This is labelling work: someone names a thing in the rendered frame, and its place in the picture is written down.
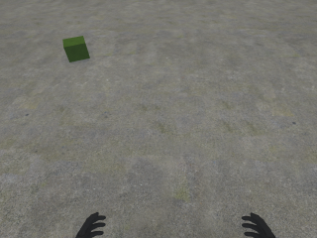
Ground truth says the robot left hand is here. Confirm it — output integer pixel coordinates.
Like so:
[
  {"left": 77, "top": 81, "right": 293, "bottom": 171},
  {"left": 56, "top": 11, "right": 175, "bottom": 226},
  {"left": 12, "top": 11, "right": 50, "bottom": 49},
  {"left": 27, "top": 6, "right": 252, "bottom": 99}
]
[{"left": 75, "top": 212, "right": 106, "bottom": 238}]

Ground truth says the robot right hand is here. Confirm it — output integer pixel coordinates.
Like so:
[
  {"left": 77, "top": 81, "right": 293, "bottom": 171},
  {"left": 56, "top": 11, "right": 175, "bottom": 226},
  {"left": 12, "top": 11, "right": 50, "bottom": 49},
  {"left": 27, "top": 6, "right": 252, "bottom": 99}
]
[{"left": 242, "top": 212, "right": 275, "bottom": 238}]

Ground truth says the carton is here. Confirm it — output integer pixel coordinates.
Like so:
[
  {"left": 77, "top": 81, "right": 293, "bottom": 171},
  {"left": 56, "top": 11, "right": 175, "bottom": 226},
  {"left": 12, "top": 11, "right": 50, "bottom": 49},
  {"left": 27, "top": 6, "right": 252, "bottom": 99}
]
[{"left": 62, "top": 36, "right": 90, "bottom": 62}]

